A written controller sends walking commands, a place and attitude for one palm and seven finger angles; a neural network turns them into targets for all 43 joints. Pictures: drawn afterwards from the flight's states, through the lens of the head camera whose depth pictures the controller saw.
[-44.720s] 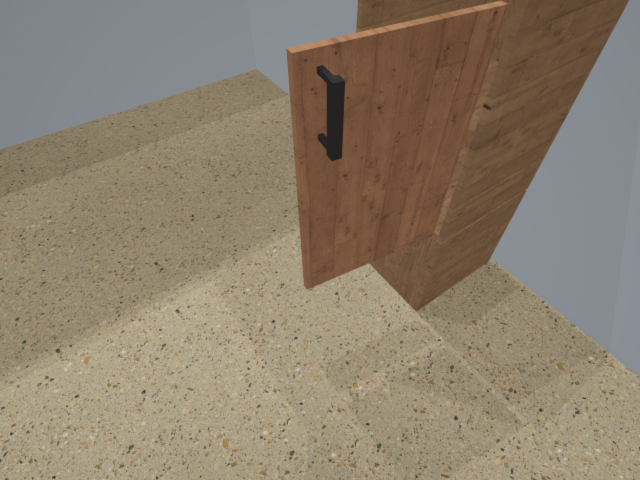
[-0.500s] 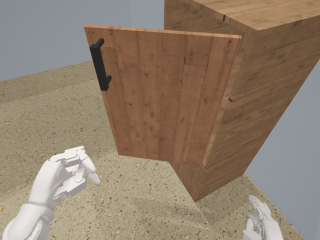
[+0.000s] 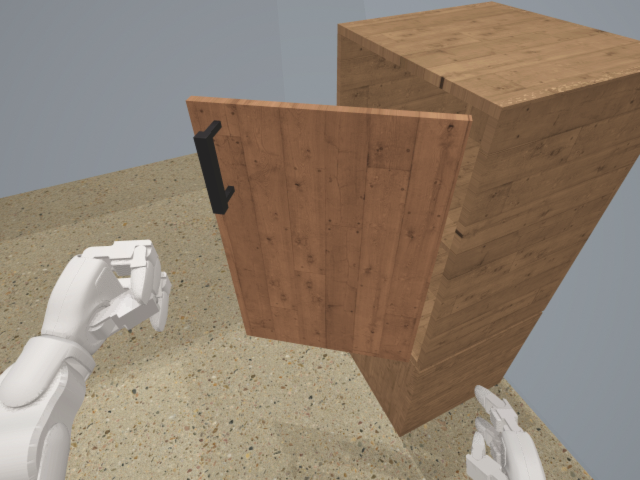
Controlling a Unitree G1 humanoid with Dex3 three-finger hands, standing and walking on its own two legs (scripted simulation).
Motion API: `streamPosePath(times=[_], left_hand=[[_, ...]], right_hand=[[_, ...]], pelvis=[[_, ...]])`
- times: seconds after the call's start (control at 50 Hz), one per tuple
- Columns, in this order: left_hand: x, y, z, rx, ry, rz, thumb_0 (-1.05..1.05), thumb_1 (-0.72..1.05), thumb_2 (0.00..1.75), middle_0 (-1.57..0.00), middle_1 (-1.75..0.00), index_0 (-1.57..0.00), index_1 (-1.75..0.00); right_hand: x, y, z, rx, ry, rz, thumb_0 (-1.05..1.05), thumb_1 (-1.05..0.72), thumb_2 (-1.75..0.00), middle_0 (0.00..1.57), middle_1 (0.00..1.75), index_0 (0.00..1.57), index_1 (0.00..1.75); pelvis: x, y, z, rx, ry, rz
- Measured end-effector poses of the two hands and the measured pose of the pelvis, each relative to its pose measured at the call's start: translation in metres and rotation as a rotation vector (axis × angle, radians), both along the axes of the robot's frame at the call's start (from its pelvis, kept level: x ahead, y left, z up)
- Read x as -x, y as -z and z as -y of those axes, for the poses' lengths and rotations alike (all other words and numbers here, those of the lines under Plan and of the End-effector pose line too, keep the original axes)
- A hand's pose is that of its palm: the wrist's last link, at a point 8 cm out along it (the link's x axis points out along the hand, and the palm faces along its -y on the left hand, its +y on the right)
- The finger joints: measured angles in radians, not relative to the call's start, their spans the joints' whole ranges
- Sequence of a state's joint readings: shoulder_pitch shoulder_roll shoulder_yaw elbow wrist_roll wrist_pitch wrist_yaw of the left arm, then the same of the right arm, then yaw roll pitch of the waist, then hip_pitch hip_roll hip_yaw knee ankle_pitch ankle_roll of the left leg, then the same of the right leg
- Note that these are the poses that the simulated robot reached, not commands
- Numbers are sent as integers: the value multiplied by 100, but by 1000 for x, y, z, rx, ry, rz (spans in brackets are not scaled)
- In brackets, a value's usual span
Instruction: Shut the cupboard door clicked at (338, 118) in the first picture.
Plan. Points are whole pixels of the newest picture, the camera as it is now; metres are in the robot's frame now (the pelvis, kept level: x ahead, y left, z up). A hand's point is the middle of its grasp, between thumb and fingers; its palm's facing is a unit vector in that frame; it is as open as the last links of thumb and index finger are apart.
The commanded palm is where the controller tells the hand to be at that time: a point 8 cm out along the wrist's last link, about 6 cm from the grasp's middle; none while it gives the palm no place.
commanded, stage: raise the hand and make a fist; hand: left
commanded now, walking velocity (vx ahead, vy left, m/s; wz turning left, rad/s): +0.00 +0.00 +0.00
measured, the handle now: (217, 168) +0.49 +0.22 +0.16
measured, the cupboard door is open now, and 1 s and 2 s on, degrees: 53 53 53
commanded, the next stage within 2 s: bring the fist close to the handle in 0.34 s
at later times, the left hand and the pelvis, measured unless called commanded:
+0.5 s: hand (160, 309) +0.23 +0.20 +0.16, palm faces -0.04 -1.00 -0.06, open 3.1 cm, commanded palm +0.21 +0.24 +0.17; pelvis +0.00 +0.00 +0.00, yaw -1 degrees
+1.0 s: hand (185, 251) +0.31 +0.20 +0.17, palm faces -0.03 -1.00 -0.04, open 3.2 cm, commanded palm +0.29 +0.24 +0.17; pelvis -0.01 +0.00 +0.00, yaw -1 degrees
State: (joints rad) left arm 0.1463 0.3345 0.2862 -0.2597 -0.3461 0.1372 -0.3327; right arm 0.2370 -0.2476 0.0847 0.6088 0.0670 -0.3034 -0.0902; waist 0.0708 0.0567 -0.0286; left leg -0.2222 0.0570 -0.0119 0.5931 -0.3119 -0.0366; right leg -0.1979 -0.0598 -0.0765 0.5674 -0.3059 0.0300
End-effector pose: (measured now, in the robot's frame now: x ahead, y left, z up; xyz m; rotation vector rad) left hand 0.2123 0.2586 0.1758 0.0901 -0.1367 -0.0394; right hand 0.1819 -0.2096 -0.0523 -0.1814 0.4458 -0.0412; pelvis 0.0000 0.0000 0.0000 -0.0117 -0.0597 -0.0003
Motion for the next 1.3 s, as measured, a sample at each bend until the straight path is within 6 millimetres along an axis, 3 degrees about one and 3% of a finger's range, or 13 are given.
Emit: streamPosePath(times=[0.06,0.2,0.38,0.58,0.74,0.92,1.08,1.3], left_hand=[[-5,1,-1,19,2,-24,2,90,90,-130,-150,-130,-150],[-5,28,10,41,22,-148,2,90,90,-130,-150,-130,-150],[2,1,2,6,-25,6,2,90,90,-130,-150,-131,-150],[-9,20,2,34,-3,-108,2,90,90,-130,-150,-131,-150],[-35,1,-3,22,-20,-16,2,90,90,-131,-150,-131,-150],[-66,12,0,42,0,-104,2,90,90,-130,-150,-131,-150],[-93,3,3,39,-11,-60,2,90,90,-130,-150,-131,-150],[-133,6,3,54,-5,-113,2,90,90,-130,-150,-130,-150]], right_hand=[[1,1,4,-3,14,-10,2,-90,-89,20,30,20,30],[3,-2,12,11,43,-21,2,-91,-89,20,30,20,30],[2,-3,6,13,21,-14,2,-91,-89,20,30,20,30],[6,0,0,7,27,-27,2,-91,-89,20,30,20,30],[17,4,7,21,49,-56,2,-91,-89,20,30,20,30],[31,12,21,27,107,-106,2,-91,-89,20,30,20,30],[37,17,30,43,130,-146,2,-91,-89,20,30,20,30],[41,24,40,52,169,-206,2,-91,-89,20,30,20,30]], pelvis=[[-1,-1,0,-2,4,-1],[-2,-2,-2,-7,14,-4],[-2,-3,-3,-4,8,13],[5,-3,-4,-5,8,14],[8,-3,-2,-6,10,15],[8,-3,-2,-11,20,-2],[5,-3,1,-12,22,-15],[-2,-3,1,-14,29,-46]])
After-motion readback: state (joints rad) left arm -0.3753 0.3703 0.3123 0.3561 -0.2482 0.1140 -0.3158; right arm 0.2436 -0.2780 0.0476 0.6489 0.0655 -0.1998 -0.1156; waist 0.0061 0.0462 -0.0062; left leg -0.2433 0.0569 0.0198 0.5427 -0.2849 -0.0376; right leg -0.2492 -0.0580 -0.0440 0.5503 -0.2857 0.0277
